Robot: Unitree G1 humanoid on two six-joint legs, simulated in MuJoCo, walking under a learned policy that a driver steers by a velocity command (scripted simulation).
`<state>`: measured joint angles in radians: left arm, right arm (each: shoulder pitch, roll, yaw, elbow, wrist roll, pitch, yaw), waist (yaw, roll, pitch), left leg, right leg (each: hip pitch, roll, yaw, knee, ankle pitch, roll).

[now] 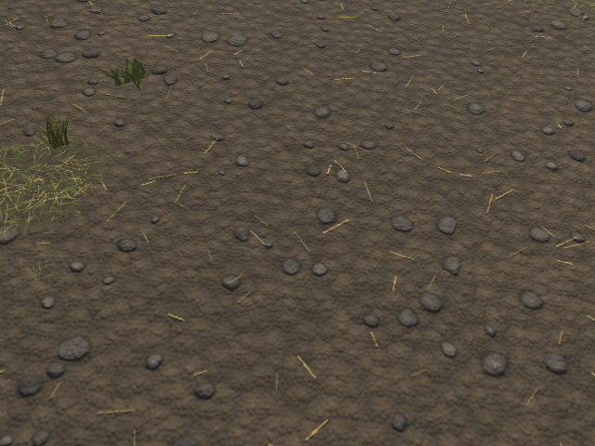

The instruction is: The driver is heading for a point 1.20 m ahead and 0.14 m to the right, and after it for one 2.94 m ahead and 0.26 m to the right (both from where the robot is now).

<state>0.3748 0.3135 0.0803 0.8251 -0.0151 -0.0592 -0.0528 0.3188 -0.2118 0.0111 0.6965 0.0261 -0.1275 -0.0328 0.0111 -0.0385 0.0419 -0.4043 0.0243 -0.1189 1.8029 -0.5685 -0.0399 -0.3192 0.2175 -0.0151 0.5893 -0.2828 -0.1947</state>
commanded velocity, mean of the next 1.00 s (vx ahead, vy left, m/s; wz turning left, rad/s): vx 0.99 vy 0.00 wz -0.40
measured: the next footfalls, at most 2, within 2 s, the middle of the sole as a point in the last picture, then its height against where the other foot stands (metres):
left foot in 0.20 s outside the picture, level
right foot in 0.66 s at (386, 349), level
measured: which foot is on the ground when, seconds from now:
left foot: up 0.00-0.18, down 0.20-0.64, up 0.66-1.00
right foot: down 0.00-0.18, up 0.20-0.64, down 0.66-1.00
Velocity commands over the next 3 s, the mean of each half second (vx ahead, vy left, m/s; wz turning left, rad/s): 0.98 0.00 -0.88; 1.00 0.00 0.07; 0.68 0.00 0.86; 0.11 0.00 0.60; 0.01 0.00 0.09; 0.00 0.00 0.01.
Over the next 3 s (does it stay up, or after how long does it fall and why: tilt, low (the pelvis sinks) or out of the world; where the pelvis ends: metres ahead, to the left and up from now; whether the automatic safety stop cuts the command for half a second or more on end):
stays up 1.31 -0.43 0.02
